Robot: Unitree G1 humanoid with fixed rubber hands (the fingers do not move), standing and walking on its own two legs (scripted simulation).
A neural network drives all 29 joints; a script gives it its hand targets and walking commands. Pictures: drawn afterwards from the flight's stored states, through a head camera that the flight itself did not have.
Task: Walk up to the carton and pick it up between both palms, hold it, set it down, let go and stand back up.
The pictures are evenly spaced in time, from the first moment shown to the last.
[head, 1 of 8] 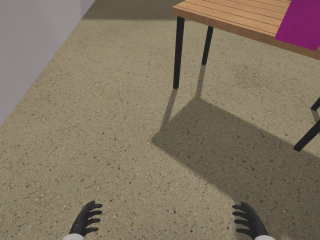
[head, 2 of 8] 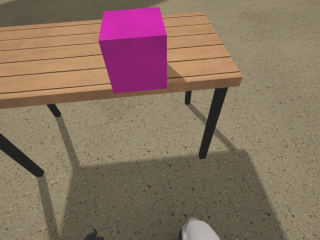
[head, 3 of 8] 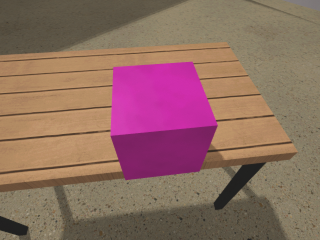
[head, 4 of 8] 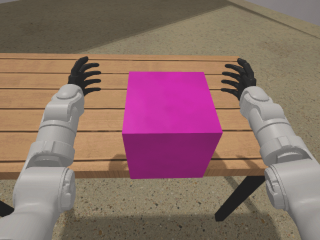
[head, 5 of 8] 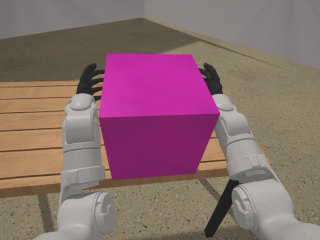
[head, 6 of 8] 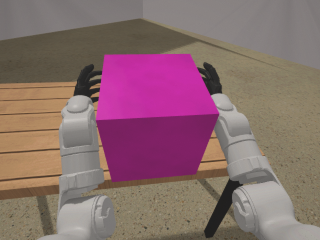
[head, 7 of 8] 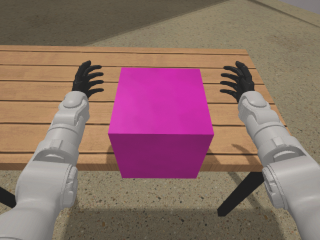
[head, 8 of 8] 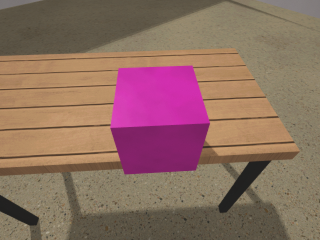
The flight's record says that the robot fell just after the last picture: no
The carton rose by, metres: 0.14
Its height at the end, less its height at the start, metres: +0.00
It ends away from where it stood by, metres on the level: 0.03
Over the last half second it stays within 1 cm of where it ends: yes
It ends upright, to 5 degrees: yes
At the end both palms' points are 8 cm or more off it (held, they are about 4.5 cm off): yes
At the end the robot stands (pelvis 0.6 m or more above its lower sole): yes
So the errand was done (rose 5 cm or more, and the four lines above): yes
